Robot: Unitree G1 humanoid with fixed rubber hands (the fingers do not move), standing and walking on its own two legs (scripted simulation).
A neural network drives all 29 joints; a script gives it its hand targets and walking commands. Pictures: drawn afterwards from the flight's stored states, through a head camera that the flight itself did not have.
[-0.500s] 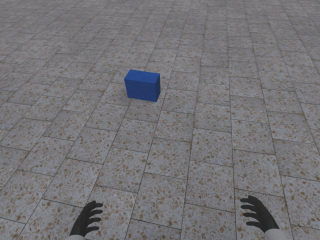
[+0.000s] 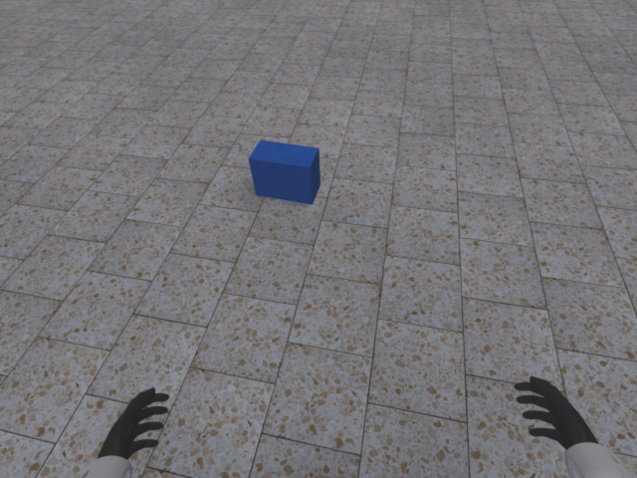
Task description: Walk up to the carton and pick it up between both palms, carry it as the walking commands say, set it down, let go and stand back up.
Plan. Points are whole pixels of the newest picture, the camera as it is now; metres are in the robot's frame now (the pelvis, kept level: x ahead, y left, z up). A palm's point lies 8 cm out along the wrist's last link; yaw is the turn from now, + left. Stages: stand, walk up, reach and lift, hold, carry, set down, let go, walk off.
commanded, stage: stand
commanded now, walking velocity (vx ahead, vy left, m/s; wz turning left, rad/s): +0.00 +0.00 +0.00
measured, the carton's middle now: (286, 172) +1.46 +0.18 -0.66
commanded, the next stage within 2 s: walk up in 0.72 s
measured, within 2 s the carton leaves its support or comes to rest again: neither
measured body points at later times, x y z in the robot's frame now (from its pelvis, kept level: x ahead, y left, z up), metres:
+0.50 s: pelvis +0.00 +0.00 +0.01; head +0.00 +0.00 +0.46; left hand +0.16 +0.30 -0.07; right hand +0.16 -0.30 -0.07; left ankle +0.01 +0.12 -0.73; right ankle +0.01 -0.12 -0.73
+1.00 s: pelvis +0.01 +0.00 +0.01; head +0.00 +0.00 +0.46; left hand +0.13 +0.32 -0.08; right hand +0.14 -0.31 -0.08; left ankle +0.00 +0.12 -0.72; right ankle +0.00 -0.12 -0.73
